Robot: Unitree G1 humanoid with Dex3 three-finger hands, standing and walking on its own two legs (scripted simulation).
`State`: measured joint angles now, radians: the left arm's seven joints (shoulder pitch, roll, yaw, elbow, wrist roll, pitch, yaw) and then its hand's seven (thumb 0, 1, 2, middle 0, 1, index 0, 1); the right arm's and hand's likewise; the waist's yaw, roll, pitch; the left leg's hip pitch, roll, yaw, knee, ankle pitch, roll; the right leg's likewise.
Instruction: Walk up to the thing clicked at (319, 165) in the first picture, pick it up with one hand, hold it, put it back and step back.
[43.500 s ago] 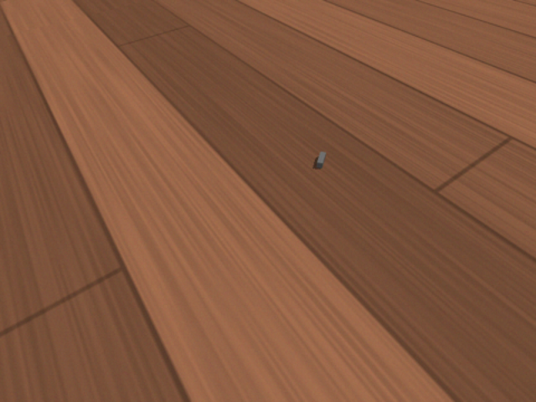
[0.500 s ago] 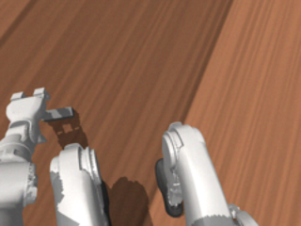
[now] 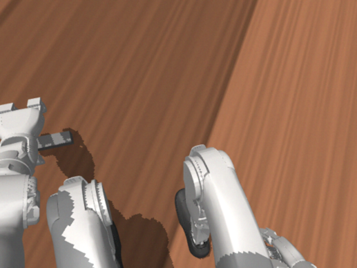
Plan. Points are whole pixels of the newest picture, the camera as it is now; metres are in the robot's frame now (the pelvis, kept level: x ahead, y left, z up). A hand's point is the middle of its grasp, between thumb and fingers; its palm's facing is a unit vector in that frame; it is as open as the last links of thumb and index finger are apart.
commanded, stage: rest palm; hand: left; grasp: from above
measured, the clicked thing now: (53, 141) +0.44 +0.24 -0.30
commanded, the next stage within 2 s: close in 1.38 s
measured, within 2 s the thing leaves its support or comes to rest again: neither
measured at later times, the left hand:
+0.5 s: hand (43, 134) +0.45 +0.24 -0.25, palm faces -0.41 -0.09 -0.91, open 14.1 cm
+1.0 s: hand (47, 139) +0.44 +0.24 -0.26, palm faces -0.38 -0.02 -0.93, open 14.1 cm
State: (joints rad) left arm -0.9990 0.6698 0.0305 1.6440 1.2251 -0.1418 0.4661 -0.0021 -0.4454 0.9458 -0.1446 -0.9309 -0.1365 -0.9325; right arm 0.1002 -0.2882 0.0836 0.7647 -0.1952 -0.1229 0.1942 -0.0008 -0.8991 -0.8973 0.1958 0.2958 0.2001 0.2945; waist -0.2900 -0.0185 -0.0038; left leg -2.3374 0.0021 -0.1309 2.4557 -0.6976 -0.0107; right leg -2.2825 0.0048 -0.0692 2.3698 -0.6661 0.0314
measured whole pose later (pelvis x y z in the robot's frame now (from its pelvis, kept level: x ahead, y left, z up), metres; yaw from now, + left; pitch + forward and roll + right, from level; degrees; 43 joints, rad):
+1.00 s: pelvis +0.00 +0.01 -0.02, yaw -6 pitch +27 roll -13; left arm -0.95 0.80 0.02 1.77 1.33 -0.23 0.84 0.00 -0.48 0.94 -0.09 -0.96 -0.09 -0.95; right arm 0.06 -0.32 0.20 0.80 -0.32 -0.27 0.34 0.00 -0.89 -0.90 0.20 0.30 0.20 0.29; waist -0.35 -0.10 0.10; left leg -2.33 0.02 -0.23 2.58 -0.75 -0.01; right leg -2.24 0.04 -0.15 2.40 -0.66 0.05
